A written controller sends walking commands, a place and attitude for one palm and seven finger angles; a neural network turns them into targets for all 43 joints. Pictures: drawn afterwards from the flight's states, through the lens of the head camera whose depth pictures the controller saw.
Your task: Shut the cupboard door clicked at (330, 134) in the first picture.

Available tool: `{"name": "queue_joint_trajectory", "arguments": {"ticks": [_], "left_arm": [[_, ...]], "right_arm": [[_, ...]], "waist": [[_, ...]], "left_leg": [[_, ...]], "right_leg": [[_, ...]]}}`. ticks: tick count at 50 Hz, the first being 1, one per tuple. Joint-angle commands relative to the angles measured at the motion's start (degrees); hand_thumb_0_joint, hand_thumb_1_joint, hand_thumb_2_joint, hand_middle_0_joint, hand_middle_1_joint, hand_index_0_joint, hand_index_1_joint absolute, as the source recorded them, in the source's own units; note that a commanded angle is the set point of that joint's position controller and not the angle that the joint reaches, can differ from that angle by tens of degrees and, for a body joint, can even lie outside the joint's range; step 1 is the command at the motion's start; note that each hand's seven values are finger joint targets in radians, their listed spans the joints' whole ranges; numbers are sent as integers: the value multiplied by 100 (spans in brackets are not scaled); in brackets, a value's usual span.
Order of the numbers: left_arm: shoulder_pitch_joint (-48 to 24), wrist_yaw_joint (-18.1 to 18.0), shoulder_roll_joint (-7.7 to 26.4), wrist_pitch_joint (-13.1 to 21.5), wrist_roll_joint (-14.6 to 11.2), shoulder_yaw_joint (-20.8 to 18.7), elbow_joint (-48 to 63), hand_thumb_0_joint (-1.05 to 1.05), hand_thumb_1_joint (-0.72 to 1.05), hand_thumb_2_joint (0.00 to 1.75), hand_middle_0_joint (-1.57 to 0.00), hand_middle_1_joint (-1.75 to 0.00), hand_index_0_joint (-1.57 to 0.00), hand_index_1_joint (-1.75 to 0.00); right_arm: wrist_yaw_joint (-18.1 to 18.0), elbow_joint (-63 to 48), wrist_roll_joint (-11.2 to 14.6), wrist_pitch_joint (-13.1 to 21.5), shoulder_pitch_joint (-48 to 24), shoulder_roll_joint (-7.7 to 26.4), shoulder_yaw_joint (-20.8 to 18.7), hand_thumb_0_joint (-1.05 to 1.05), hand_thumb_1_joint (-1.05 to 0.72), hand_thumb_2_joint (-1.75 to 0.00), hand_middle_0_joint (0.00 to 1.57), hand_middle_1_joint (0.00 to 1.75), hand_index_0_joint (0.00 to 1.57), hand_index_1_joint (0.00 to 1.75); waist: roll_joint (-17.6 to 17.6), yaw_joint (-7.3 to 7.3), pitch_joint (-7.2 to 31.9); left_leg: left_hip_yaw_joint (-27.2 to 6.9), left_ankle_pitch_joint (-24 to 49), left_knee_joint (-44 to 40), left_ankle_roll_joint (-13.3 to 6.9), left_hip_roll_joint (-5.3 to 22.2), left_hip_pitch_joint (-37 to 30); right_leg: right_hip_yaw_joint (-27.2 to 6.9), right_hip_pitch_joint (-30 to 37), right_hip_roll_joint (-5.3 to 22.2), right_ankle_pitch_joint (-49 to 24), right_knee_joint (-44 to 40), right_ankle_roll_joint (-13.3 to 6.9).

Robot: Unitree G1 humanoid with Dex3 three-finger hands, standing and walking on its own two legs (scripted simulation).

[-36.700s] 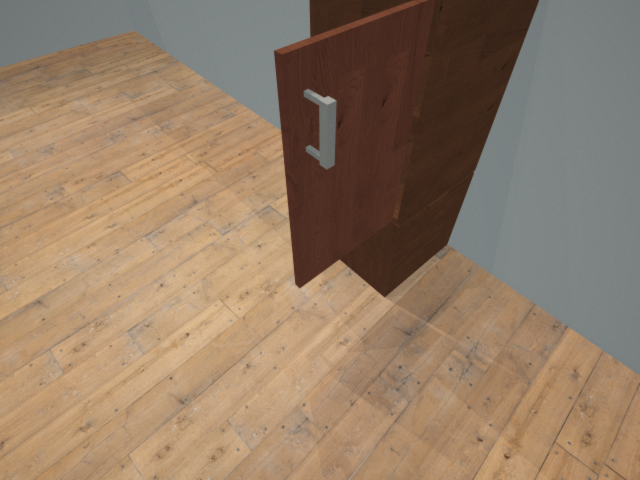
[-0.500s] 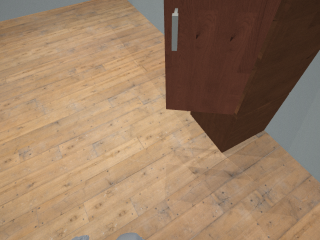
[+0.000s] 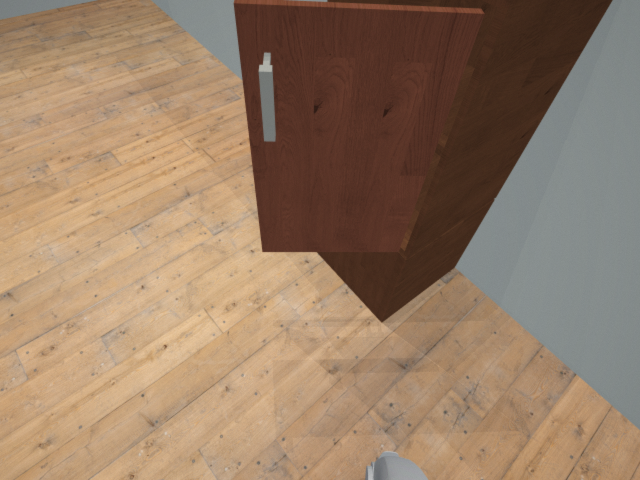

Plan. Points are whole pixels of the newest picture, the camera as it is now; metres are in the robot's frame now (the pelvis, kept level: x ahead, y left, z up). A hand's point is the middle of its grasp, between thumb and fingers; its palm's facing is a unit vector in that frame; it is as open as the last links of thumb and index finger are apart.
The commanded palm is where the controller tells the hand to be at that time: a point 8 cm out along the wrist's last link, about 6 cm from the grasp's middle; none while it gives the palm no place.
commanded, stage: take the last steps up to it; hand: left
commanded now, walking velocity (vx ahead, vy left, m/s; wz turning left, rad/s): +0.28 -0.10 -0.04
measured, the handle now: (268, 98) +0.65 +0.10 +0.11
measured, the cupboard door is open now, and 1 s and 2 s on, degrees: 54 54 54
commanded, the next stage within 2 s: come to a stop and stand still in 0.28 s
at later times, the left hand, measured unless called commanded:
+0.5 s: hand (245, 462) +0.18 +0.11 -0.20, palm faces +0.07 -0.99 -0.16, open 7.3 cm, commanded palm none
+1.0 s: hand (224, 416) +0.24 +0.15 -0.18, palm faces +0.04 -0.96 -0.28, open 7.4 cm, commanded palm none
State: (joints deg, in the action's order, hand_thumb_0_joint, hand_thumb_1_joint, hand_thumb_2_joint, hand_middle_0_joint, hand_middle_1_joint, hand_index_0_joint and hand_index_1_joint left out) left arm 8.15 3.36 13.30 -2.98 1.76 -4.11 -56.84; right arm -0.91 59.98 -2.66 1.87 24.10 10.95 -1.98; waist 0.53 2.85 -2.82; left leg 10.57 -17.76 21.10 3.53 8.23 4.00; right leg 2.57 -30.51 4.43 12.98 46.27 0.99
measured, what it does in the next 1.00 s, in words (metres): walks ahead: right foot, then left foot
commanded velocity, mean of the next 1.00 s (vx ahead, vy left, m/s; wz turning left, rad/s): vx -0.04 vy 0.02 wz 0.01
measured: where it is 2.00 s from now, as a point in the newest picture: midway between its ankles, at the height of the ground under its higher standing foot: outside the picture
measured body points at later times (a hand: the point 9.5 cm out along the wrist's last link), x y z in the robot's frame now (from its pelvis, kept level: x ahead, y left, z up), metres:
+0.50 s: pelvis +0.18 -0.06 -0.02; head +0.20 -0.04 +0.43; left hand +0.17 +0.16 -0.19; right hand +0.27 -0.29 -0.15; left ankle +0.21 +0.02 -0.74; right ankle +0.11 -0.17 -0.74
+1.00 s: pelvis +0.21 -0.06 -0.01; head +0.25 -0.06 +0.44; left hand +0.23 +0.20 -0.16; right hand +0.30 -0.32 -0.15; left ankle +0.20 +0.06 -0.74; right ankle +0.15 -0.19 -0.74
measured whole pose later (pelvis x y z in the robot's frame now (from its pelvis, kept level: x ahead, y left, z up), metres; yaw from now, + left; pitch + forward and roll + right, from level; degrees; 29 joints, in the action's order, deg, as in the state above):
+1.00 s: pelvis +0.21 -0.06 -0.01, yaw +0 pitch +1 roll +0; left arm 14.7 -3.6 11.5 -0.7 1.2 -1.9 -55.8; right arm -0.3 53.0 -0.6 -2.1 7.9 14.3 -2.9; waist -0.5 -0.6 -4.3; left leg 2.8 -12.8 34.3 0.2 0.9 17.3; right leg 1.1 -13.0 2.4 19.6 34.6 1.0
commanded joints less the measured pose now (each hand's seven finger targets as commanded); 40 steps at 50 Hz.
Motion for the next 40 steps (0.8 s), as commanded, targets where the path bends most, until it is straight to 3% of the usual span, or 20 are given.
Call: {"name": "queue_joint_trajectory", "arguments": {"ticks": [1, 3, 4, 5, 6, 7, 10, 12, 16, 18, 19, 21, 22, 24, 26, 30, 32, 34, 35, 40], "left_arm": [[-396, 34, 182, 287, -22, -1, 429, 0, 90, 90, -20, -30, -20, -30], [798, -28, 520, 406, -10, -96, 2, 0, 90, 90, -20, -30, -20, -30], [1698, -116, 1015, 499, 9, -225, -278, 0, 90, 90, -20, -30, -20, -30], [2168, -229, 1463, 512, -37, -294, -452, 0, 90, 90, -20, -30, -20, -30], [1945, -299, 1392, 518, -81, -286, -442, 0, 90, 90, -20, -30, -20, -30], [1468, -338, 1139, 509, -81, -216, -334, 0, 90, 90, -20, -30, -20, -30], [484, -402, 455, 554, -56, 0, -117, 0, 90, 90, -20, -30, -20, -30], [352, -395, 345, 601, -36, 54, -134, 0, 90, 90, -20, -30, -20, -30], [477, -385, 365, 624, -52, 52, -299, 0, 90, 90, -20, -30, -20, -30], [467, -377, 354, 596, -113, 62, -360, 0, 90, 90, -20, -30, -20, -30], [610, -378, 198, 577, -134, 102, -385, 0, 90, 90, -20, -30, -20, -30], [883, -433, -201, 512, -153, 211, -302, 0, 90, 90, -20, -30, -20, -30], [851, -478, -126, 426, -139, 248, -308, 0, 90, 90, -20, -30, -20, -30], [939, -524, -12, 309, -156, 248, -423, 0, 90, 90, -20, -30, -20, -30], [1010, -546, 143, 268, -140, 214, -405, 0, 90, 90, -20, -30, -20, -30], [970, -575, 313, 232, -62, 101, -171, 0, 90, 90, -20, -30, -20, -30], [1011, -596, 493, 263, -32, 32, -60, 0, 90, 90, -20, -30, -20, -30], [1147, -612, 745, 285, -14, -29, -69, 0, 90, 90, -20, -30, -20, -30], [1306, -638, 740, 272, 1, -39, -106, 0, 90, 90, -20, -30, -20, -30], [854, -659, 734, 267, -14, -47, 94, 0, 90, 90, -20, -30, -20, -30]], "right_arm": [[-45, -195, 20, 66, 63, 1207, -308, 0, -90, -90, 20, 30, 20, 30], [-13, -172, 88, 48, -62, 1134, -299, 0, -90, -90, 20, 30, 20, 30], [56, -250, 173, 67, -75, 827, -220, 0, -90, -90, 20, 30, 20, 30], [56, -535, 245, 52, -348, 368, -111, 0, -90, -90, 20, 30, 20, 30], [22, -566, 239, 26, -631, 491, -131, 0, -90, -90, 20, 30, 20, 30], [1, -542, 229, 48, -719, 495, -162, 0, -90, -90, 20, 30, 20, 30], [48, -325, 132, -60, -529, 316, -146, 0, -90, -90, 20, 30, 20, 30], [77, -249, 102, -136, -319, 112, -92, 0, -90, -90, 20, 30, 20, 30], [113, -313, 105, -75, -495, 42, -58, 0, -90, -90, 20, 30, 20, 30], [103, -179, 102, -6, -272, 125, -48, 0, -90, -90, 20, 30, 20, 30], [90, -101, 94, 51, -163, 308, -68, 0, -90, -90, 20, 30, 20, 30], [-30, -98, 50, 46, 71, 917, -114, 0, -90, -90, 20, 30, 20, 30], [-124, -144, 77, 8, -243, 837, -54, 0, -90, -90, 20, 30, 20, 30], [-223, -172, 155, -27, -683, 726, 32, 0, -90, -90, 20, 30, 20, 30], [-239, -200, 229, -79, -942, 727, -32, 0, -90, -90, 20, 30, 20, 30], [-206, -447, 225, -288, -1276, 847, -262, 0, -90, -90, 20, 30, 20, 30], [-174, -535, 223, -373, -1247, 712, -299, 0, -90, -90, 20, 30, 20, 30], [-94, -702, 218, -447, -1489, 416, -251, 0, -90, -90, 20, 30, 20, 30], [-99, -769, 214, -474, -1664, 352, -241, 0, -90, -90, 20, 30, 20, 30], [-5, -746, 203, -507, -1892, 427, -211, 0, -90, -90, 20, 30, 20, 30]], "waist": [[-1185, -59, -117], [-577, -623, 447], [590, -1000, 1008], [1813, -1089, 1031], [1572, -1045, 989], [1475, -833, 764], [577, -210, 386], [696, -40, 295], [492, -14, 107], [379, 107, 181], [-82, 98, 265], [-1362, 67, 267], [-1472, -43, 259], [-1308, -229, 325], [-1049, -288, 529], [-189, -300, 625], [500, -281, 763], [1169, -478, 608], [1105, -608, 577], [837, -505, 407]], "left_leg": [[-468, 1364, -476, -772, 1119, 367], [-29, 2073, 1014, -458, 691, 789], [309, 1214, 2493, -278, 221, 2019], [4, -1930, 4069, -206, -523, 3076], [-715, -1825, 4821, -308, -316, 3439], [-871, -1388, 5161, -300, -184, 3585], [-842, -726, 4180, -213, 39, 2560], [-623, -499, 3434, -173, -85, 2149], [-442, 64, 1791, -207, -317, 1562], [-317, 801, 908, -212, -472, 787], [-607, 1186, 659, -278, -335, 178], [-2405, 3120, 161, -1150, 1250, -26], [-2495, 4155, -61, -1348, 1371, 220], [-1983, 5744, 95, -1347, 1138, 191], [-1486, 6265, 434, -1160, 826, -204], [-1212, 4342, 832, -810, 457, 98], [-803, 3084, 1518, -492, -30, 624], [-603, -1001, 2699, -199, -864, 1910], [-842, -1725, 3431, -211, -939, 2306], [-1070, -1106, 3947, -47, -857, 2797]], "right_leg": [[458, 874, -269, -30, -1101, -105], [472, 2676, -474, -216, -1890, -287], [-657, 4159, 491, 507, -2304, -659], [-2584, 4315, 1763, 146, -3025, -1175], [-2628, 3984, 1798, -121, -3248, -1352], [-2430, 3694, 1675, -267, -3191, -1431], [-821, 2188, 1168, -931, -3140, -1229], [-512, 1722, 1033, -925, -3295, -1183], [-566, 1658, 923, -521, -3197, -1165], [-387, 1571, 693, -206, -2823, -933], [-316, 1246, 490, -69, -2356, -766], [272, 857, -235, 937, -1085, -212], [99, 1047, -236, 1633, -725, -62], [-127, 1309, -57, 1606, -702, 26], [-118, 1486, -32, 697, -1449, 21], [-357, 1646, 81, -1626, -1584, -157], [-954, 2032, 694, -3649, -1790, -491], [-1560, 2754, 1580, -6198, -2033, -1131], [-1598, 2947, 1800, -6692, -2044, -1323], [-976, 3242, 1357, -5264, -2124, -1181]]}}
